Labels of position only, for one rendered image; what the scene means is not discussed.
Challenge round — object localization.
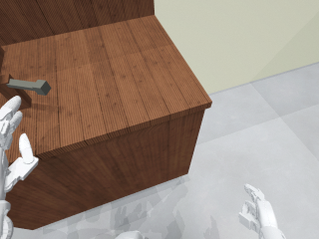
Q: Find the counter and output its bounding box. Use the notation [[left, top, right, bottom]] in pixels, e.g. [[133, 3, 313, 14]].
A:
[[0, 0, 212, 230]]

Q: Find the robot right forearm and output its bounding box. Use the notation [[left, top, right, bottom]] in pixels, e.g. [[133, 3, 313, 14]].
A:
[[258, 226, 286, 239]]

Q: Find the robot right hand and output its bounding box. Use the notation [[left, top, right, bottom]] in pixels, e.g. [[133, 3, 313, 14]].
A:
[[238, 183, 279, 234]]

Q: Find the tap lever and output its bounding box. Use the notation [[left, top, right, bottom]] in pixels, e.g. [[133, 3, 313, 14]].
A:
[[6, 79, 52, 96]]

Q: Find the robot left forearm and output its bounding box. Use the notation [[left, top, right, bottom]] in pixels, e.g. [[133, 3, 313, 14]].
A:
[[0, 200, 14, 239]]

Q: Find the robot left hand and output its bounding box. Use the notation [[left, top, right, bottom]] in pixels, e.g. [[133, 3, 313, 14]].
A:
[[0, 96, 39, 200]]

